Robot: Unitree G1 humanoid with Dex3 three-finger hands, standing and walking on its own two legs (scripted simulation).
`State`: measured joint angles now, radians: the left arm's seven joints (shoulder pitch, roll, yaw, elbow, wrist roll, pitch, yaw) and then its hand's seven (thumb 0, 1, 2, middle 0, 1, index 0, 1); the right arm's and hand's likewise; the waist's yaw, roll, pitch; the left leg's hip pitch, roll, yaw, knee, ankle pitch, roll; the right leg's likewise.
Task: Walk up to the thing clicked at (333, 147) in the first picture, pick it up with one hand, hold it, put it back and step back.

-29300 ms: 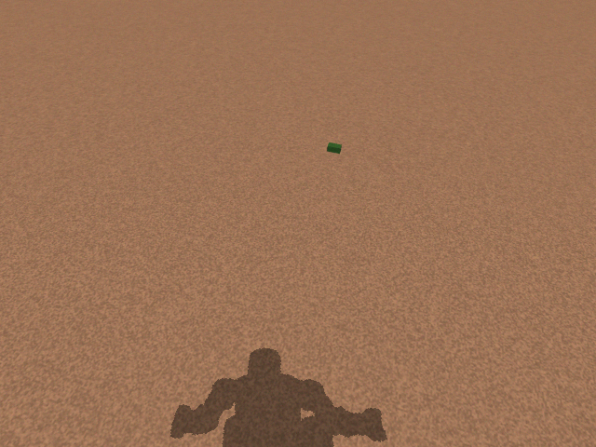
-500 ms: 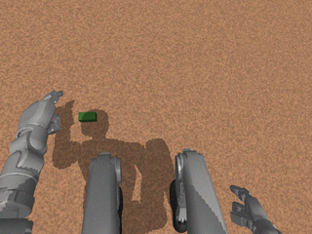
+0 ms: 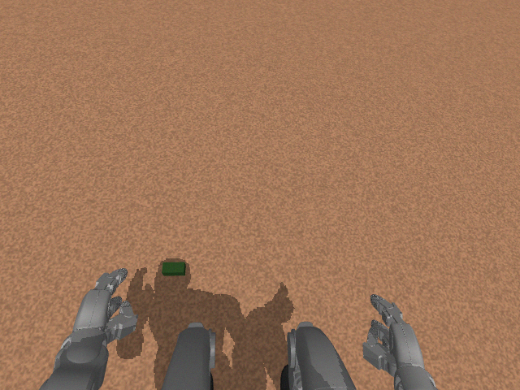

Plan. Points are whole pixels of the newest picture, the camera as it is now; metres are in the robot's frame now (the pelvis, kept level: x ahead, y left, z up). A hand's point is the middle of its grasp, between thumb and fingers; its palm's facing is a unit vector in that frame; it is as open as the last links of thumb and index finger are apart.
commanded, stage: home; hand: left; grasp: from above
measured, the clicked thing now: (174, 269) +0.49 +0.24 -0.61
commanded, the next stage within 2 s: none
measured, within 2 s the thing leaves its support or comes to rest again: neither
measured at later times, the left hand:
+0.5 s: hand (106, 335) +0.20 +0.19 +0.04, palm faces +0.09 -0.98 -0.20, open 7.4 cm
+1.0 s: hand (112, 327) +0.21 +0.18 +0.03, palm faces +0.08 -0.98 -0.20, open 7.4 cm
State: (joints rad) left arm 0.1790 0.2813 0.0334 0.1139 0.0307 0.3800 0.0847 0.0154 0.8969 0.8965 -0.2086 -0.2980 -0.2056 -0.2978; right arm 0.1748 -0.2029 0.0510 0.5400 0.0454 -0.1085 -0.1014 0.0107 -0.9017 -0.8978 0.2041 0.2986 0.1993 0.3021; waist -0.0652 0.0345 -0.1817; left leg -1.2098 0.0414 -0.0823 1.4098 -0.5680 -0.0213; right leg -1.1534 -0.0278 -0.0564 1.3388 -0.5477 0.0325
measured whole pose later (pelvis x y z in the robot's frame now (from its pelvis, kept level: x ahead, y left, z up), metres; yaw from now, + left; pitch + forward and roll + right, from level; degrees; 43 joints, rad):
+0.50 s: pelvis +0.05 +0.00 +0.08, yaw +2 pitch +11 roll -3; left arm 0.52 0.22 0.03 -0.15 -0.05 0.47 0.02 0.01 0.90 0.90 -0.20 -0.30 -0.20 -0.30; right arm 0.28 -0.22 0.03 0.51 0.02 -0.23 -0.18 0.01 -0.90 -0.90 0.20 0.30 0.20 0.30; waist -0.04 0.05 -0.18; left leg -0.72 0.04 -0.06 1.02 -0.50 -0.01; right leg -0.65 -0.03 -0.06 0.94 -0.47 0.04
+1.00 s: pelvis +0.05 +0.00 +0.08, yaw +2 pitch +10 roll -3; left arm 0.50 0.22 0.03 -0.13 -0.05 0.46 0.02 0.02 0.90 0.90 -0.20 -0.30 -0.20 -0.30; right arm 0.29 -0.22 0.03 0.55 0.01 -0.23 -0.18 0.02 -0.90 -0.90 0.21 0.30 0.20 0.30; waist -0.04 0.05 -0.16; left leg -0.70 0.04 -0.06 1.02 -0.50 -0.02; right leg -0.64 -0.03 -0.06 0.94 -0.48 0.03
